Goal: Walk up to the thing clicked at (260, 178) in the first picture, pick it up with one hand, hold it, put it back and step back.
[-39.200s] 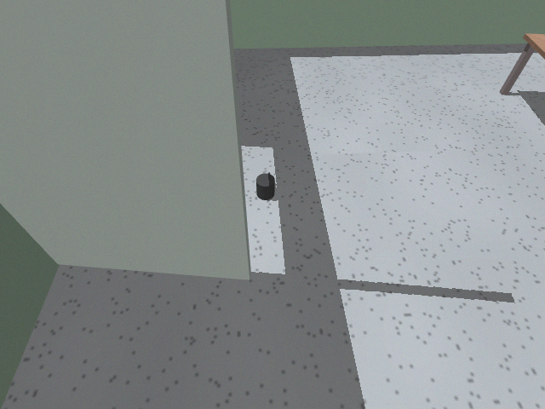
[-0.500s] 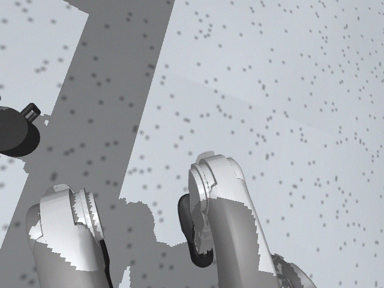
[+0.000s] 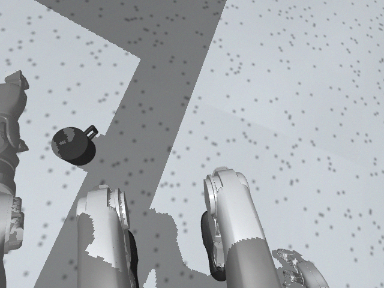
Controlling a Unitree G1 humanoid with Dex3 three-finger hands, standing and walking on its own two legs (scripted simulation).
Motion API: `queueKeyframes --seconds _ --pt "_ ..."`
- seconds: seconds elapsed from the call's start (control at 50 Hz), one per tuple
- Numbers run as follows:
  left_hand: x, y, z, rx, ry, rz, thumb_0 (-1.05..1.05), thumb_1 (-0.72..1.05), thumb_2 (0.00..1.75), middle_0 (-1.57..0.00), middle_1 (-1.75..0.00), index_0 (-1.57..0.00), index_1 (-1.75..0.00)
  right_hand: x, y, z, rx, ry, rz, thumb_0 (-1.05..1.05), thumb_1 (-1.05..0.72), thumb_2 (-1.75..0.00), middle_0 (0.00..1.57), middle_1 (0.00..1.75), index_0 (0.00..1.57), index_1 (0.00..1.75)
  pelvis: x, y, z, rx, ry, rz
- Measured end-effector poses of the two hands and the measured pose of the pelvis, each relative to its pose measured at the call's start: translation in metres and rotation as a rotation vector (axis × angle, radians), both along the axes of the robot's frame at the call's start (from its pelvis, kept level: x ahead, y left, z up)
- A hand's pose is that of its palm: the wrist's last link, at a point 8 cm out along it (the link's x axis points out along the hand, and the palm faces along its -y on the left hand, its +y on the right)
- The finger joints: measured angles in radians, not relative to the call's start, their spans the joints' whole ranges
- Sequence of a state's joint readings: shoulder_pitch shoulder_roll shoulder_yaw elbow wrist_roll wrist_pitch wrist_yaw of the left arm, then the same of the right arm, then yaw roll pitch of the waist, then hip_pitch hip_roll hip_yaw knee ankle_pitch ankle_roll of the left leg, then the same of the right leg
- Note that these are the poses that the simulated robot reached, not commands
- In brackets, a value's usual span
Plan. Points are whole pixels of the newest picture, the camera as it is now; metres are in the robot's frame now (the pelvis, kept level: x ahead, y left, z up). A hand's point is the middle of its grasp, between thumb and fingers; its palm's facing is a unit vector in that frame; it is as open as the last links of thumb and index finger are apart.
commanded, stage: withdraw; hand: left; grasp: from above
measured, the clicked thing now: (79, 143) +0.47 +0.25 -0.32
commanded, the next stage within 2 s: home in 0.46 s
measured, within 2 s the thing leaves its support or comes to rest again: neither
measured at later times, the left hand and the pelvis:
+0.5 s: hand (44, 130) +0.47 +0.29 -0.18, palm faces -0.37 -0.02 -0.93, open 14.1 cm; pelvis -0.02 +0.00 -0.03, yaw +0 degrees
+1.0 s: hand (6, 149) +0.39 +0.29 -0.04, palm faces -0.36 -0.40 -0.84, open 10.1 cm; pelvis +0.00 +0.00 +0.08, yaw +2 degrees
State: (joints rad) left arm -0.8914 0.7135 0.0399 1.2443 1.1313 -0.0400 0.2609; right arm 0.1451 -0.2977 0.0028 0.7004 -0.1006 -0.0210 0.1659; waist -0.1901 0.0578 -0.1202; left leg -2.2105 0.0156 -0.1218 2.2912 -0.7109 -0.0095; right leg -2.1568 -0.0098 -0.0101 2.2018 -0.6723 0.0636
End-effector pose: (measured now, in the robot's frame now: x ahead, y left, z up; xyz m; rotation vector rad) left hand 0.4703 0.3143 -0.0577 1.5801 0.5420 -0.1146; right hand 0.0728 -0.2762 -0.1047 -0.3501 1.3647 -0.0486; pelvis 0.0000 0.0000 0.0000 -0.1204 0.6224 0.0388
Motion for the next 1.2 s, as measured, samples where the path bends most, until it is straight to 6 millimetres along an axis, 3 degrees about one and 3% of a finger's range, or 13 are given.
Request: queueKeyframes --seconds 0.08,0.18,0.32,0.4,0.48,0.6,0.76,0.84,0.92,1.06,1.2 --pt "-0.01 -0.003 0.014 -0.046 0.109 -0.019 0.0 -0.56 1.03 -0.09 -1.02 -0.08 -1.03 0.007 0.0 0.013 -0.004 -0.018 0.016 0.0 -0.93 -0.91 0.21 0.3 0.2 0.3 -0.005 -0.001 0.016 0.006 -0.015 0.007" --pt "-0.021 -0.012 0.004 -0.133 0.159 -0.095 0.0 -0.55 1.03 -0.09 -1.02 -0.08 -1.03 0.002 -0.008 0.025 -0.058 0.005 0.056 0.0 -0.93 -0.91 0.21 0.3 0.2 0.3 -0.012 -0.002 0.019 0.007 -0.032 0.012" --pt "-0.022 -0.019 -0.033 -0.134 0.086 -0.218 0.0 -0.54 1.02 -0.1 -1.02 -0.09 -1.03 -0.016 -0.019 0.02 -0.146 0.056 0.067 0.0 -0.92 -0.91 0.21 0.3 0.2 0.3 -0.018 -0.002 -0.006 -0.007 -0.052 0.014" --pt "-0.016 -0.024 -0.056 -0.114 0.045 -0.233 0.0 -0.54 1.02 -0.09 -1.02 -0.09 -1.02 -0.03 -0.016 0.008 -0.158 0.074 0.056 0.0 -0.92 -0.91 0.2 0.3 0.2 0.3 -0.021 0.0 -0.022 -0.016 -0.06 0.013" --pt "-0.005 -0.027 -0.067 -0.092 -0.022 -0.204 0.0 -0.53 1.01 -0.09 -1.02 -0.09 -1.02 -0.047 -0.008 -0.005 -0.14 0.094 0.029 0.0 -0.92 -0.91 0.2 0.3 0.2 0.3 -0.022 0.001 -0.033 -0.018 -0.057 0.01" --pt "0.013 -0.019 -0.055 -0.041 -0.076 -0.112 0.0 -0.52 1.0 -0.1 -1.01 -0.1 -1.01 -0.066 0.01 -0.017 -0.078 0.122 -0.03 0.01 -0.92 -0.9 0.21 0.3 0.2 0.3 -0.017 0.003 -0.035 -0.015 -0.027 0.002" --pt "0.012 -0.005 -0.015 -0.053 0.005 -0.022 0.0 -0.36 0.91 -0.18 -0.86 -0.17 -0.85 -0.065 0.025 -0.004 -0.004 0.135 -0.089 0.01 -0.9 -0.9 0.21 0.3 0.2 0.3 -0.006 0.006 -0.008 -0.011 0.01 0.004" --pt "-0.009 -0.006 0.008 -0.13 0.027 -0.008 0.0 -0.16 0.84 -0.19 -0.66 -0.18 -0.66 -0.05 0.023 0.016 0.01 0.116 -0.092 0.01 -0.9 -0.9 0.21 0.3 0.2 0.3 -0.002 0.007 0.017 -0.009 0.018 0.012" --pt "-0.045 -0.009 0.039 -0.26 0.003 0.027 0.0 0.1 0.81 -0.2 -0.49 -0.19 -0.49 -0.019 0.014 0.043 -0.005 0.062 -0.061 0.01 -0.9 -0.9 0.21 0.3 0.2 0.3 0.001 0.005 0.047 -0.002 0.017 0.019" --pt "-0.104 -0.012 0.101 -0.462 -0.061 0.158 0.0 0.57 0.85 -0.21 -0.35 -0.21 -0.35 0.063 0.002 0.099 -0.052 -0.142 0.016 0.01 -0.91 -0.9 0.21 0.3 0.2 0.3 0.002 0.0 0.099 0.016 -0.017 0.036" --pt "-0.156 -0.022 0.16 -0.614 -0.064 0.329 0.0 0.81 0.88 -0.21 -0.31 -0.21 -0.31 0.138 0.02 0.163 -0.006 -0.41 0.057 0.01 -0.91 -0.9 0.2 0.3 0.2 0.3 0.005 -0.003 0.151 0.04 -0.092 0.044"
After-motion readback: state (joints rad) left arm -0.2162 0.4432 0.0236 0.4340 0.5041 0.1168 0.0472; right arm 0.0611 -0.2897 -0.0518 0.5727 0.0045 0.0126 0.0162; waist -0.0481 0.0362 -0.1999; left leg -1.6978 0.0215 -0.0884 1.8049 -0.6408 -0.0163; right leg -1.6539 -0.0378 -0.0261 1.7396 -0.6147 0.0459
